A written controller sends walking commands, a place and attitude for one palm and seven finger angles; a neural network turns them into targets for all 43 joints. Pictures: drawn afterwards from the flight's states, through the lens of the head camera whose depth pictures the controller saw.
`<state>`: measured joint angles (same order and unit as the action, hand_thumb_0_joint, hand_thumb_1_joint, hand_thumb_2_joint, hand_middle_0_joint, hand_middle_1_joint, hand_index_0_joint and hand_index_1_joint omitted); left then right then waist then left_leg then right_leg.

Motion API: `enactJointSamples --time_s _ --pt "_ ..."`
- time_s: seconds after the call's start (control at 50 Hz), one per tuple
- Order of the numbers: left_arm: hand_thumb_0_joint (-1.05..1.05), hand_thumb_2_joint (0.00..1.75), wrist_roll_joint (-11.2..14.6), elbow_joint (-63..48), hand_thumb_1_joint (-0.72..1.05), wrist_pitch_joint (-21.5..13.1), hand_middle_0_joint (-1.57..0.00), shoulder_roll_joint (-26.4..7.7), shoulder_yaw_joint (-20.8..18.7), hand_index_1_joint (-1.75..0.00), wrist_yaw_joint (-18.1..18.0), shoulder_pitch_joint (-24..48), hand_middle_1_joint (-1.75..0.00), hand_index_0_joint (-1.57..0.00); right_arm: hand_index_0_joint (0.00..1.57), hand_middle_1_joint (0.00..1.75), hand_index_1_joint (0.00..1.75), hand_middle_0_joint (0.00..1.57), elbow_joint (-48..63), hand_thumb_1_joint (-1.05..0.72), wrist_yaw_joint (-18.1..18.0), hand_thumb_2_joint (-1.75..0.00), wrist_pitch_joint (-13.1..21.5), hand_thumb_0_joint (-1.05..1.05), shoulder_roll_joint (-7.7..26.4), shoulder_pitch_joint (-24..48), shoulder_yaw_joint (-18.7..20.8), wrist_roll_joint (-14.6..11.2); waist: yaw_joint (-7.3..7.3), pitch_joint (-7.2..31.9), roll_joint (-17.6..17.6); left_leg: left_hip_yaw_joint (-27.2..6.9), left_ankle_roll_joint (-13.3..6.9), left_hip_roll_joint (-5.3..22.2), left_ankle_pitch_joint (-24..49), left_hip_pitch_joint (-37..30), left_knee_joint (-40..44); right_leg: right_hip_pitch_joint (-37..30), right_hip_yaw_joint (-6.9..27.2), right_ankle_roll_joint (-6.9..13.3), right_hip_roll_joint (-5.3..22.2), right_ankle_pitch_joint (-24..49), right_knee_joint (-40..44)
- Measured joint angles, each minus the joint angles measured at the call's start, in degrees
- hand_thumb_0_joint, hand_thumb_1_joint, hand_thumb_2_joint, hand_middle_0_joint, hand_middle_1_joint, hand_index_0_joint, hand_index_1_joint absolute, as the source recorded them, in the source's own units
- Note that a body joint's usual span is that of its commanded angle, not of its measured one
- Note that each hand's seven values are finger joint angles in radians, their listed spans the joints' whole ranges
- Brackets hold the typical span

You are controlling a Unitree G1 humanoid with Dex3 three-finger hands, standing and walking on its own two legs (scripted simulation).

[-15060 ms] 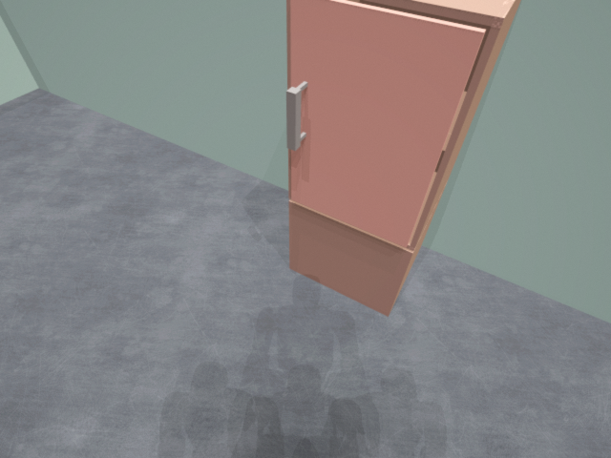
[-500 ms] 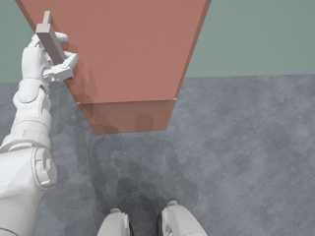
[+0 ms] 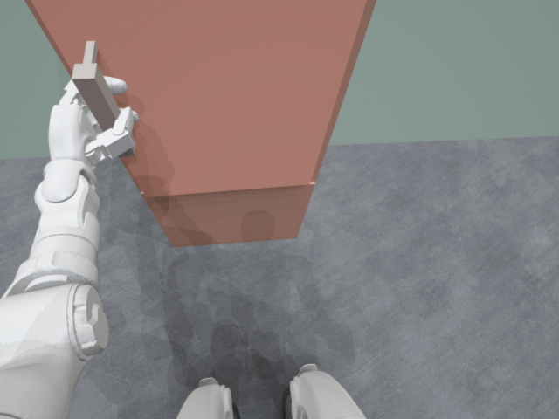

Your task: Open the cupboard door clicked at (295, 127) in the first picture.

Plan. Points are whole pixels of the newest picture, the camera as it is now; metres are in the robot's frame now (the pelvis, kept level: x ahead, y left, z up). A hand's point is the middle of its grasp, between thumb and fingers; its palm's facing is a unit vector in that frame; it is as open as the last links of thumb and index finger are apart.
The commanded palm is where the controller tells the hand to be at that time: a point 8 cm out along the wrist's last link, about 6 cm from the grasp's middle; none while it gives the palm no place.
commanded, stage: pull the door open along its arc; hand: left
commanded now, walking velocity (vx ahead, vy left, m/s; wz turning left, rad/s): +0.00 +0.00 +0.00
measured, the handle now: (110, 103) +0.56 +0.20 +0.06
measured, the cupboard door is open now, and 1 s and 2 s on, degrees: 1 47 45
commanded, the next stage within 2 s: open thumb and fingers to let go in 0.86 s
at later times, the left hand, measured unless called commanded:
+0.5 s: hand (168, 215) +0.37 +0.11 +0.06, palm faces +0.39 -0.92 +0.04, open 6.3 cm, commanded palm +0.31 +0.15 +0.06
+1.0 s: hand (251, 286) +0.28 +0.01 +0.06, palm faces +0.34 -0.94 -0.06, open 6.6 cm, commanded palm +0.24 +0.06 +0.06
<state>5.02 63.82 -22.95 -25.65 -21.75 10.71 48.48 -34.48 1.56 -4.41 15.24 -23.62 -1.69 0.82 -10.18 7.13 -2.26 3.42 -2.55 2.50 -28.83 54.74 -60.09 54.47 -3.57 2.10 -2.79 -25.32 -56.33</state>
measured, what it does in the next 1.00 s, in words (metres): shifts its weight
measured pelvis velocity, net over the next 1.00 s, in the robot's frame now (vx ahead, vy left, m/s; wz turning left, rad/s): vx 0.00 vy -0.06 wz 0.09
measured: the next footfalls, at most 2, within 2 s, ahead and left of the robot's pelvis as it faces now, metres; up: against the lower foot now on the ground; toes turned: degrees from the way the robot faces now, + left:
none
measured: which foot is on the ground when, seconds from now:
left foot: down 0.00-1.00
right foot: down 0.00-1.00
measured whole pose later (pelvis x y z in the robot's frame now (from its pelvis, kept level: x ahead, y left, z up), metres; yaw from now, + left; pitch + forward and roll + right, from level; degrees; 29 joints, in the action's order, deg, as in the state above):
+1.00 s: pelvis +0.00 -0.06 +0.02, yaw +5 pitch +12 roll +2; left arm -5.0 8.1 -15.0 4.5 15.9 -31.6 -9.1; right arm -32.1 1.7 2.8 10.5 -12.2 -0.3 3.7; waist -2.1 8.7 -2.5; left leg -0.3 2.1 0.7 -26.4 38.6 -53.5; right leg 39.3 -6.8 6.4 -1.5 -27.7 -54.9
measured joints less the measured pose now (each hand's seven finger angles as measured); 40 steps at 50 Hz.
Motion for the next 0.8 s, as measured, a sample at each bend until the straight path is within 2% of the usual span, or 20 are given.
enactJointSamples --time_s 0.1,0.26,0.3,0.36,0.48,0.54,0.62,0.72,0.8 --pt "0.0 0.73 1.9 -7.79 0.69 0.37 -0.34 3.16 1.34 -1.35 -0.01 -8.12 -1.35 -0.32 0.2 0.3 0.3 0.2 1.05 -0.91 0.44 -0.9 -0.65 0.0 -0.4 -0.27 0.42 -0.79 1.13 0.62 -0.04 0.7 0.01 -0.05 0.27 -3.32 2.5 -2.88 0.8 -0.08 -0.12 0.25 2.02" --pt "0.0 0.69 4.71 -24.01 0.67 1.1 -0.31 10.35 6.35 -1.35 -1.24 -23.71 -1.32 -0.32 0.2 0.3 0.3 0.2 2.92 -0.91 1.02 -0.9 0.04 0.01 -0.87 1.61 1.39 -1.74 3.75 1.48 0.29 1.17 0.18 -0.47 0.66 -8.74 5.98 -7.82 1.47 -0.11 0.04 0.25 4.66" --pt "0.0 0.7 4.46 -28.55 0.67 1.41 -0.3 13.48 8.38 -1.33 -5.67 -27.28 -1.31 -0.32 0.2 0.3 0.3 0.2 3.21 -0.91 1.21 -0.9 0.82 0.01 -1.05 2.67 1.97 -1.43 4.76 1.74 0.24 1.25 0.3 -0.54 0.66 -9.5 6.31 -8.49 1.6 -0.12 0.07 0.19 4.86" --pt "0.01 0.73 2.64 -34.69 0.66 1.75 -0.29 18.75 11.59 -1.3 -14.85 -31.78 -1.32 -0.33 0.2 0.3 0.3 0.2 3.37 -0.91 1.83 -0.9 1.74 0.01 -1.47 4.82 2.51 -0.47 6.05 2.01 0.36 1.23 0.44 -0.84 0.52 -10.15 6.23 -8.96 1.61 -0.06 0.36 -0.27 4.25" --pt "0.01 0.76 -3.71 -42.42 0.67 3.45 -0.29 27.58 18.94 -1.28 -32.89 -38.03 -1.31 -0.33 0.2 0.3 0.3 0.2 3.22 -0.91 2.65 -0.9 2.45 0.01 -3.13 9.22 2.84 1.74 8.05 2.36 0.54 0.29 0.94 -1.39 -0.01 -10.88 4.84 -9.77 0.68 0.48 0.96 -1.65 2.14" --pt "0.01 0.76 -7.2 -44.6 0.67 4.74 -0.29 30.3 22.55 -1.28 -39.0 -40.62 -1.3 -0.32 0.2 0.3 0.3 0.2 3.05 -0.91 2.57 -0.9 2.46 0.01 -4.19 10.76 2.7 2.56 8.79 2.46 0.64 -0.42 1.35 -1.6 -0.09 -11.4 4.34 -10.44 -0.03 0.92 1.21 -2.2 1.36" --pt "0.02 0.75 -9.8 -46.73 0.67 6.04 -0.28 31.72 26.8 -1.3 -42.21 -44.23 -1.29 -0.3 0.2 0.3 0.3 0.2 2.86 -0.91 1.8 -0.9 2.43 0.01 -5.33 11.76 2.27 3.09 9.48 2.29 0.7 -1.32 1.97 -1.79 0.18 -12.7 4.45 -11.91 -0.92 1.58 1.4 -2.51 1.13" --pt "0.02 0.73 -10.51 -49.26 0.66 6.84 -0.28 32.53 30.69 -1.31 -43.12 -48.58 -1.29 -0.3 0.2 0.3 0.3 0.2 2.63 -0.91 0.93 -0.9 3.32 0.01 -5.81 11.89 1.84 3.24 9.69 1.89 0.49 -2.26 2.74 -1.91 0.86 -14.2 5.13 -13.55 -1.85 2.36 1.5 -2.45 1.4" --pt "0.03 0.7 -10.59 -51.84 0.65 7.02 -0.28 31.62 34.03 -1.32 -42.92 -52.37 -1.29 -0.3 0.2 0.3 0.3 0.2 2.64 -0.91 0.77 -0.9 4.56 0.01 -5.65 11.58 1.66 3.15 9.33 1.77 0.18 -2.72 3.33 -1.92 1.34 -14.93 5.56 -14.2 -2.31 2.97 1.51 -2.42 1.38"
